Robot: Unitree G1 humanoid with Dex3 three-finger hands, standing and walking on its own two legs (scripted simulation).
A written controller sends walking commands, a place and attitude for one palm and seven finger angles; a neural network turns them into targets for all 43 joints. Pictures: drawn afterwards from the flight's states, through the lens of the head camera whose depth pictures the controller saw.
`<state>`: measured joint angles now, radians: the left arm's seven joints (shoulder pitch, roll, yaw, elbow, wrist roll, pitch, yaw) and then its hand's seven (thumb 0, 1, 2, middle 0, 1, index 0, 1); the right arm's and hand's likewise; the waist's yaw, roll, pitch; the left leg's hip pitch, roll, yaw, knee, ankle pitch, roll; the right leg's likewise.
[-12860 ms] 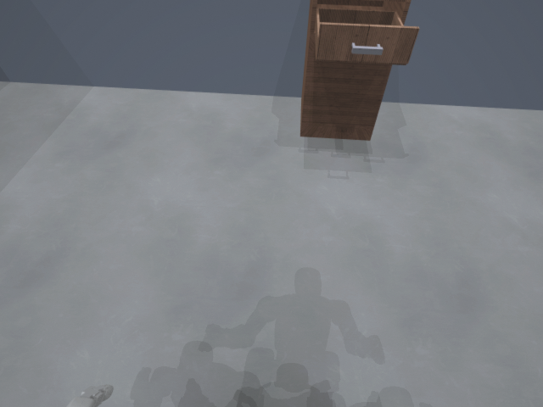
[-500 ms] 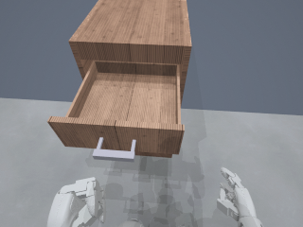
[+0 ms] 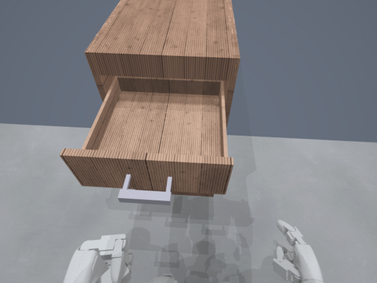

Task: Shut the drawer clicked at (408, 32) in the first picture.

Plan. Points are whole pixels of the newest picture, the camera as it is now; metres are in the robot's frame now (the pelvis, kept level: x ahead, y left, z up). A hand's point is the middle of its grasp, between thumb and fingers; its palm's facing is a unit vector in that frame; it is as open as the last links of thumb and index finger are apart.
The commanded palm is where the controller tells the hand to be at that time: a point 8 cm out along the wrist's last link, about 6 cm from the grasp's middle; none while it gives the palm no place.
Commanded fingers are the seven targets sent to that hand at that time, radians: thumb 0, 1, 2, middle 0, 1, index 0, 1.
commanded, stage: raise the hand and make a fist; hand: left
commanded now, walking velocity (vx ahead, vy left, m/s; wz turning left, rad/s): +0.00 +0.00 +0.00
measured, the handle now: (147, 188) +0.33 +0.12 -0.01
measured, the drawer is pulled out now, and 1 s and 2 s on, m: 0.30 0.30 0.30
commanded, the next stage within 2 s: bring the fist close to the handle in 0.08 s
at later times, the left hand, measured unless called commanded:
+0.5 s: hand (133, 261) +0.16 +0.10 +0.08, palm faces +0.03 -1.00 +0.04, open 3.3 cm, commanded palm +0.12 +0.15 +0.06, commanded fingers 0.00 0.90 0.90 -1.40 -1.60 -1.40 -1.60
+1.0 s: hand (158, 246) +0.20 +0.08 +0.00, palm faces -0.06 -1.00 +0.01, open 3.3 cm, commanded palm +0.18 +0.15 +0.01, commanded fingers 0.00 0.90 0.90 -1.40 -1.60 -1.40 -1.60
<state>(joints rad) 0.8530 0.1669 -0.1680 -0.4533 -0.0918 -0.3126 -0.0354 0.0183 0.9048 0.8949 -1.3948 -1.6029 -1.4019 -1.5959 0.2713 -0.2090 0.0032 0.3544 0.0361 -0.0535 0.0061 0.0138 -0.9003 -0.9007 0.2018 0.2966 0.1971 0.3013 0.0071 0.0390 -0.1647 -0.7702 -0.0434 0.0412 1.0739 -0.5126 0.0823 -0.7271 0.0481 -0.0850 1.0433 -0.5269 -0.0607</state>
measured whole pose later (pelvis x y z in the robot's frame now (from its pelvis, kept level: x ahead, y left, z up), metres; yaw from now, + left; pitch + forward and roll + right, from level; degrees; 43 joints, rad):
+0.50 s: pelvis -0.01 -0.01 -0.02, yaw +1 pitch +15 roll -2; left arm 0.75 0.13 -0.15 -0.37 -0.12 -0.46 -0.02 0.02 0.91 0.90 -1.40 -1.60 -1.40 -1.60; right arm 0.23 -0.22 0.01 0.38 0.02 -0.09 0.02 0.01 -0.90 -0.90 0.20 0.30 0.20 0.30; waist 0.01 0.04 -0.18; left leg -0.89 -0.04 0.02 1.17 -0.54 0.07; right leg -0.84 0.05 -0.12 1.13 -0.56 -0.08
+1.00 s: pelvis +0.00 -0.02 -0.04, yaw +0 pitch +20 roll -1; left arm 0.53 0.12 -0.16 -0.13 -0.07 -0.43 -0.01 0.02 0.91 0.90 -1.39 -1.60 -1.40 -1.60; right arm 0.21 -0.22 0.01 0.43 0.01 -0.05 0.02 0.01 -0.90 -0.90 0.20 0.30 0.20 0.30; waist -0.02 0.02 -0.19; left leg -1.02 -0.03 0.03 1.25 -0.58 0.06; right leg -0.98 0.06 -0.11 1.23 -0.60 -0.09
